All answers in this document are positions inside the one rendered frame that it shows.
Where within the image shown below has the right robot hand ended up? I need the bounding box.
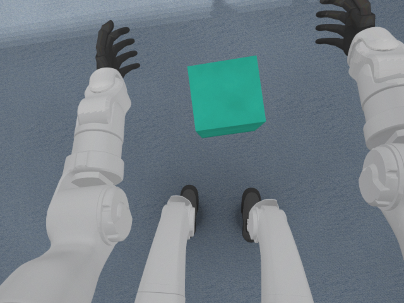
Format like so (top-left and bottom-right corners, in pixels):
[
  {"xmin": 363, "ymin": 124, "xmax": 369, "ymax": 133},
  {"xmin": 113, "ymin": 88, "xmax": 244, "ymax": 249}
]
[{"xmin": 315, "ymin": 0, "xmax": 376, "ymax": 56}]

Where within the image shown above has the right robot upper arm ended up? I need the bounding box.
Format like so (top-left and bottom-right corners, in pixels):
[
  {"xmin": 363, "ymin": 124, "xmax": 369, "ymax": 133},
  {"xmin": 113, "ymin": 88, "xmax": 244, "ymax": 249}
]
[{"xmin": 359, "ymin": 143, "xmax": 404, "ymax": 260}]

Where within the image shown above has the robot left forearm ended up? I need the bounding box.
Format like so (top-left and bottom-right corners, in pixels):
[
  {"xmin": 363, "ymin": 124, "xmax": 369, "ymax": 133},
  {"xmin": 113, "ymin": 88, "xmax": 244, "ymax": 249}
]
[{"xmin": 46, "ymin": 68, "xmax": 131, "ymax": 240}]

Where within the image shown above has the robot right forearm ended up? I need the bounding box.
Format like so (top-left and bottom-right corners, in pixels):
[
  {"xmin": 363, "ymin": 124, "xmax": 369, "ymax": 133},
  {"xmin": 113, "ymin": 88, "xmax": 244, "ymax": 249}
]
[{"xmin": 347, "ymin": 27, "xmax": 404, "ymax": 150}]

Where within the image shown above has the carton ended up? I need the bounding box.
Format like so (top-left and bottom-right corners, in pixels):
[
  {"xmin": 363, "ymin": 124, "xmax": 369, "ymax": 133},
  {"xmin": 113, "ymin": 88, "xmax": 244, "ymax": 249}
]
[{"xmin": 187, "ymin": 56, "xmax": 266, "ymax": 138}]

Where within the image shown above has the left robot hand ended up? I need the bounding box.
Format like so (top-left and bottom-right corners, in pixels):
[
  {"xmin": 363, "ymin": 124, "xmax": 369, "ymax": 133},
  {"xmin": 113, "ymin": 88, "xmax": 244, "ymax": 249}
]
[{"xmin": 95, "ymin": 20, "xmax": 140, "ymax": 78}]

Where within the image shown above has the robot right foot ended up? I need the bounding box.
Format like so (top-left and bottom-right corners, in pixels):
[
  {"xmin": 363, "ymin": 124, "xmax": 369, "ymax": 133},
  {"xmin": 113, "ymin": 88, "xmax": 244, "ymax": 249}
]
[{"xmin": 241, "ymin": 187, "xmax": 261, "ymax": 242}]

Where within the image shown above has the right robot thigh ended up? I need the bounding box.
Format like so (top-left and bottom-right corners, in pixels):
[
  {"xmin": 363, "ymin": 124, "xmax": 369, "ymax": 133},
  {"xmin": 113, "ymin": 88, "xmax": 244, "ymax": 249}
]
[{"xmin": 250, "ymin": 205, "xmax": 314, "ymax": 303}]

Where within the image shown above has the left robot upper arm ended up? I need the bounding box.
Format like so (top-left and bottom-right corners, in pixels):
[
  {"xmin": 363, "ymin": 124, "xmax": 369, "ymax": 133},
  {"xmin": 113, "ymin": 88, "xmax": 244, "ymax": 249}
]
[{"xmin": 0, "ymin": 184, "xmax": 133, "ymax": 303}]

